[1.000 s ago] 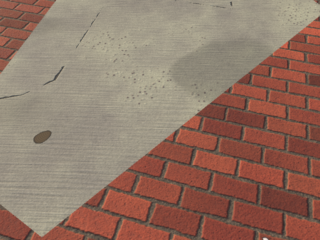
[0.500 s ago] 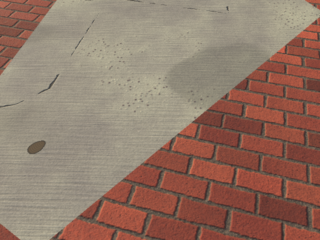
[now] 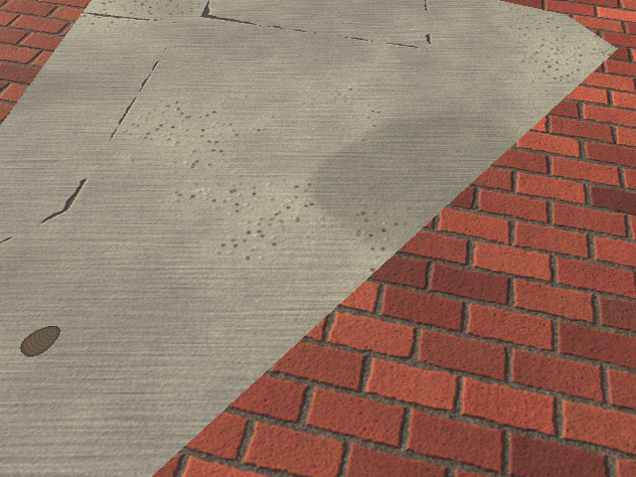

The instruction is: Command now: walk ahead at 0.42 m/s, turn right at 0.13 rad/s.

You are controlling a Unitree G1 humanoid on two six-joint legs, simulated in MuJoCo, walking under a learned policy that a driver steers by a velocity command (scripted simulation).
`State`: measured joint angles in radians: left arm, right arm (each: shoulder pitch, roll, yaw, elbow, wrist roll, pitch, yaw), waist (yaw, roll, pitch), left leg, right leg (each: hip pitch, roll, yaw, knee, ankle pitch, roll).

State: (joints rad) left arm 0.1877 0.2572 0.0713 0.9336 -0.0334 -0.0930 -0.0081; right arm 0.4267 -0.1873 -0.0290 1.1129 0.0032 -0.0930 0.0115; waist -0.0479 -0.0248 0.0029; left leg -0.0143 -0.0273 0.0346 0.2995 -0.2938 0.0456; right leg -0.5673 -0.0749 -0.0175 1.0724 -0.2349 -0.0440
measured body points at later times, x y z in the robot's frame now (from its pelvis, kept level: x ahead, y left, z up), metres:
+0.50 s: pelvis +0.22 -0.07 -0.01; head +0.26 -0.09 +0.44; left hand +0.40 +0.17 -0.12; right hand +0.30 -0.37 -0.13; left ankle +0.31 +0.10 -0.67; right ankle +0.28 -0.14 -0.74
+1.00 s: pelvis +0.31 -0.05 +0.00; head +0.35 -0.05 +0.45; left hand +0.55 +0.15 -0.12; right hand +0.32 -0.34 -0.11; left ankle +0.39 +0.06 -0.74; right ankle +0.24 -0.17 -0.71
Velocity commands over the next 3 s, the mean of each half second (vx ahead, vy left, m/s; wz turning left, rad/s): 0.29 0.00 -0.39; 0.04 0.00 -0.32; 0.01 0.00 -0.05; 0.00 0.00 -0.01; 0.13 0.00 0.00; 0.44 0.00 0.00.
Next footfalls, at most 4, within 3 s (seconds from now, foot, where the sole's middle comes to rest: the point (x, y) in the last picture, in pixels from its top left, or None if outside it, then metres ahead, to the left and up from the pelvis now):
0.24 right None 0.32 -0.15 -0.78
0.76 left None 0.42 0.04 -0.78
1.08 right None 0.28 -0.19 -0.78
2.92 right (456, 400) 0.68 -0.34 -0.78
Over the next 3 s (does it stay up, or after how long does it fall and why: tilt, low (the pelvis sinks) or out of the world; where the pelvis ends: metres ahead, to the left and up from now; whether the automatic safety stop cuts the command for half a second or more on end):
stays up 0.59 -0.20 -0.02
